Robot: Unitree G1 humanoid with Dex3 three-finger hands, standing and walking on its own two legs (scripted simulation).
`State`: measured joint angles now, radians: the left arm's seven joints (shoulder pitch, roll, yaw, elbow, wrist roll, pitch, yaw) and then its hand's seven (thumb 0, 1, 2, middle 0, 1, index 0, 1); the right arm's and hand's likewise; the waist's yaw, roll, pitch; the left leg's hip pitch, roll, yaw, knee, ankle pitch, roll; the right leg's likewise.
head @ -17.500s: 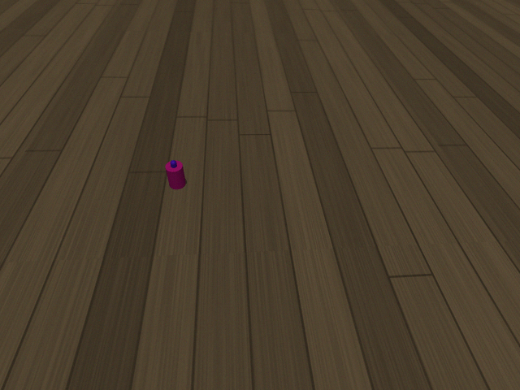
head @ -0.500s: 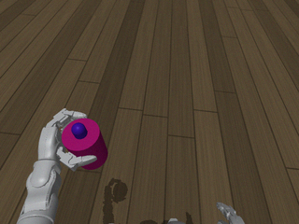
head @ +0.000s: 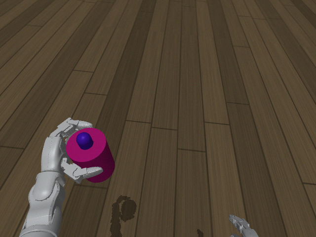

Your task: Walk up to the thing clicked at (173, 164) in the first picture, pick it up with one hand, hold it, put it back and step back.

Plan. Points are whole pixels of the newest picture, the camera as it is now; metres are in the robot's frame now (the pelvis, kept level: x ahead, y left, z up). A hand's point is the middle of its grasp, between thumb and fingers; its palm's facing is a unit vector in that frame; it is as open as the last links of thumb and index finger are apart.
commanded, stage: hold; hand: left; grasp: from the side
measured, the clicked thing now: (91, 153) +0.32 +0.15 +0.04
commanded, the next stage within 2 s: none
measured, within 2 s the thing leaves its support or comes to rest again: neither
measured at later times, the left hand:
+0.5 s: hand (82, 151) +0.32 +0.17 +0.06, palm faces +0.05 -1.00 +0.02, open 11.8 cm
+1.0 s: hand (82, 149) +0.32 +0.17 +0.06, palm faces +0.04 -1.00 +0.02, open 11.8 cm
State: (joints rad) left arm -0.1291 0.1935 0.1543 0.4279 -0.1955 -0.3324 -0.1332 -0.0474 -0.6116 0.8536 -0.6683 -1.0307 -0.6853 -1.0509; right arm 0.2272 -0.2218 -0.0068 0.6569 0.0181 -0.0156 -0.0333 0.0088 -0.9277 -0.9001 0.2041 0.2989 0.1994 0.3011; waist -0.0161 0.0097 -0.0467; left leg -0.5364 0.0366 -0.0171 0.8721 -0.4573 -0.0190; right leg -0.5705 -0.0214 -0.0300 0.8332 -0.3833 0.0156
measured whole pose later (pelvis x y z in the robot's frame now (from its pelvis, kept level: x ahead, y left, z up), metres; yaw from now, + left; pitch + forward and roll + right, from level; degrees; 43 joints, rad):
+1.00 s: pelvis +0.00 +0.00 +0.01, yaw +0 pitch +6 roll -1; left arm -0.13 0.19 0.14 0.44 -0.19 -0.34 -0.13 -0.05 -0.61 0.85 -0.66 -1.04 -0.68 -1.06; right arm 0.23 -0.22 -0.01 0.67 0.02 -0.04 -0.03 0.01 -0.92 -0.90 0.20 0.30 0.20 0.30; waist -0.01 0.01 -0.04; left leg -0.50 0.03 -0.01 0.83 -0.44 -0.02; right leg -0.53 -0.02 -0.03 0.79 -0.36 0.02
